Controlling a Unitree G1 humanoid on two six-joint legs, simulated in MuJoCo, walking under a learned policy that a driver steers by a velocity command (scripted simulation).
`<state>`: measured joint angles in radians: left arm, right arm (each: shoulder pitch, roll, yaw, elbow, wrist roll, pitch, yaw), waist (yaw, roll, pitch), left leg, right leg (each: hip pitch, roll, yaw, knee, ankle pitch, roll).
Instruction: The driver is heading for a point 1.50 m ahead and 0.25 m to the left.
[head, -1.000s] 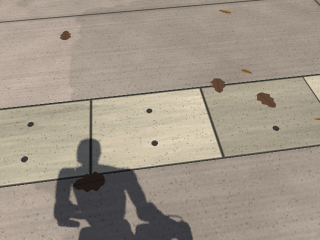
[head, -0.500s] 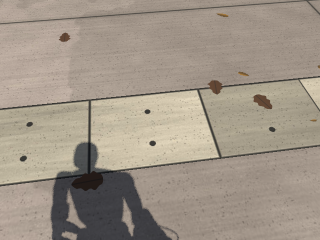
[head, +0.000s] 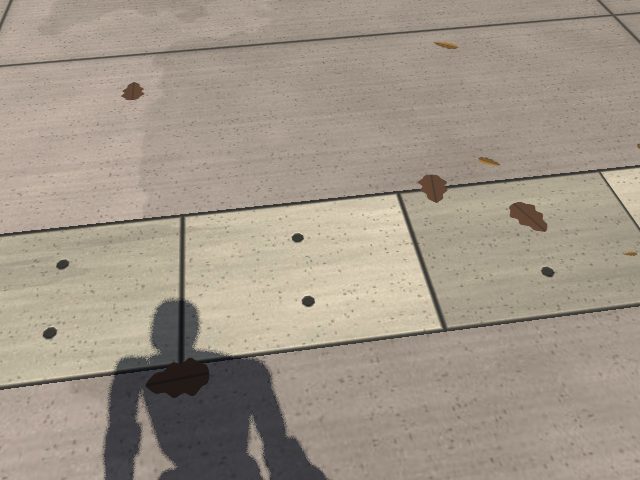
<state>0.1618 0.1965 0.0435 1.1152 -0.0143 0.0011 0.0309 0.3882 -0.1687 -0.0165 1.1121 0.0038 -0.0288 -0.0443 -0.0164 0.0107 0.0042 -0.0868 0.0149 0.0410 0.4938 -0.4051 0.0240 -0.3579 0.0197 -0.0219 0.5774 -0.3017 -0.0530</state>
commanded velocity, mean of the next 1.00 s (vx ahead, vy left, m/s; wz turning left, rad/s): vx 0.43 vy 0.00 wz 0.23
